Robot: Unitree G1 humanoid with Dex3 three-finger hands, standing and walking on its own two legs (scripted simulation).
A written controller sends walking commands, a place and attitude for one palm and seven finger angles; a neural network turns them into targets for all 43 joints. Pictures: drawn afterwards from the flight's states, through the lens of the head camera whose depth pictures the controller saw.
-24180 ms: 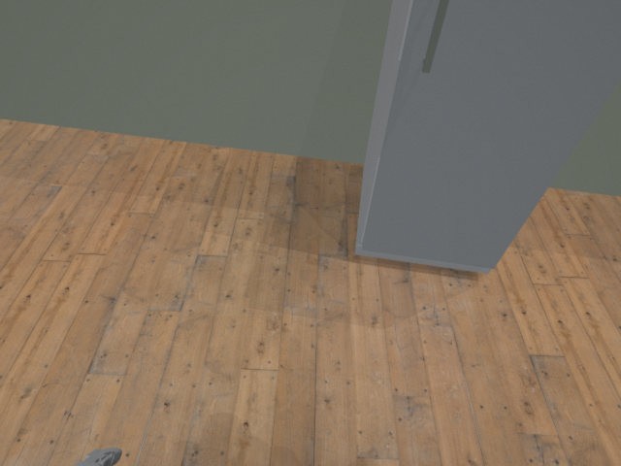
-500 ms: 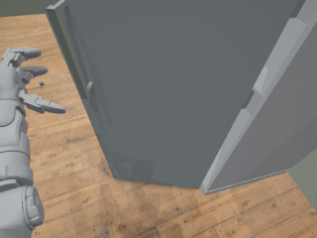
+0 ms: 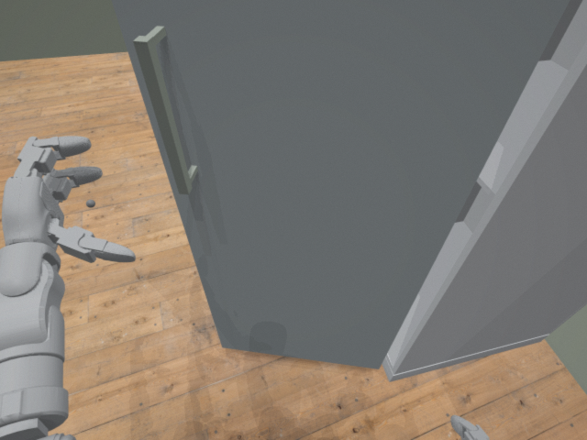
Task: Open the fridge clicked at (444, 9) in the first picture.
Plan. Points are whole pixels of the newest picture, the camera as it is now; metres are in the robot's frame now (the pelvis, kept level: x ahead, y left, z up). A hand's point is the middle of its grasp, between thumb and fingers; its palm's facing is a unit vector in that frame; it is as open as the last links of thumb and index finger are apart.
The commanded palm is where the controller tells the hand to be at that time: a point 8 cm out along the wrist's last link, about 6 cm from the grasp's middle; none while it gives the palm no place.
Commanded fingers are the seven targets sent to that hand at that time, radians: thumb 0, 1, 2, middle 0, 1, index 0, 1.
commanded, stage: slip the hand off the handle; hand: left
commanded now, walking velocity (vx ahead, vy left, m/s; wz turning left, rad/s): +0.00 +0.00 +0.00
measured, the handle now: (173, 120) +0.48 +0.21 +0.20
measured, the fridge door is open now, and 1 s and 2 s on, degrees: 69 69 69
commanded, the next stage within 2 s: draw the hand back to the body in 0.42 s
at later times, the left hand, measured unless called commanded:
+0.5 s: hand (75, 233) +0.29 +0.27 +0.17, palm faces +0.34 -0.93 -0.15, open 14.7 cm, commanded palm +0.26 +0.31 +0.17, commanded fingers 0.00 -0.55 0.20 -0.25 -1.15 -0.25 -1.15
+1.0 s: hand (62, 268) +0.25 +0.26 +0.17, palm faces +0.22 -0.98 -0.01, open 14.7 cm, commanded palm +0.20 +0.30 +0.18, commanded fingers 0.00 -0.41 0.27 -0.25 -1.07 -0.25 -1.07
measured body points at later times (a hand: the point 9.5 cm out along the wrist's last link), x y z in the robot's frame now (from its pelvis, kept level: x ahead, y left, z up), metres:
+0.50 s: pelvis -0.01 -0.02 +0.00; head -0.02 -0.03 +0.45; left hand +0.27 +0.32 +0.18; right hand +0.16 -0.25 -0.09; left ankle +0.01 +0.12 -0.73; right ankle -0.02 -0.14 -0.73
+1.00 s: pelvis -0.01 -0.02 +0.01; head -0.04 -0.03 +0.46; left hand +0.23 +0.32 +0.17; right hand +0.19 -0.24 -0.05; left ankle +0.01 +0.12 -0.73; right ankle -0.02 -0.14 -0.73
